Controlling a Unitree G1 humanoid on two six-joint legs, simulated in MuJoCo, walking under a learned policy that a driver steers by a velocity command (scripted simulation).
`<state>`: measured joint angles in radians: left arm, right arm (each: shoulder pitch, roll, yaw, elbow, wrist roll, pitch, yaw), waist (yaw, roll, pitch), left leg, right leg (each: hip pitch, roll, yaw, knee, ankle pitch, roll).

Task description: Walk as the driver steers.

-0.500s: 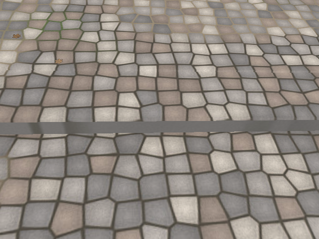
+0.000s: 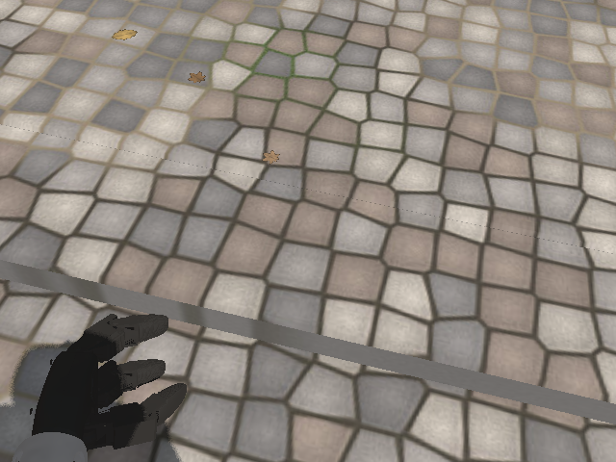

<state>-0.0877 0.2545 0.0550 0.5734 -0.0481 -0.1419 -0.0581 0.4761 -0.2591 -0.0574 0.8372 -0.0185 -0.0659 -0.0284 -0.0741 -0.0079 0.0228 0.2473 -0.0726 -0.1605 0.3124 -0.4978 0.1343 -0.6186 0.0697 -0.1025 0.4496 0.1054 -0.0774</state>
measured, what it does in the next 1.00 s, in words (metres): climbs, turning right: right foot, then left foot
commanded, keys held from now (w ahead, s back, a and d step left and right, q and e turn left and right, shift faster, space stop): w+e+shift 0.84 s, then e+shift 0.10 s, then q+shift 0.06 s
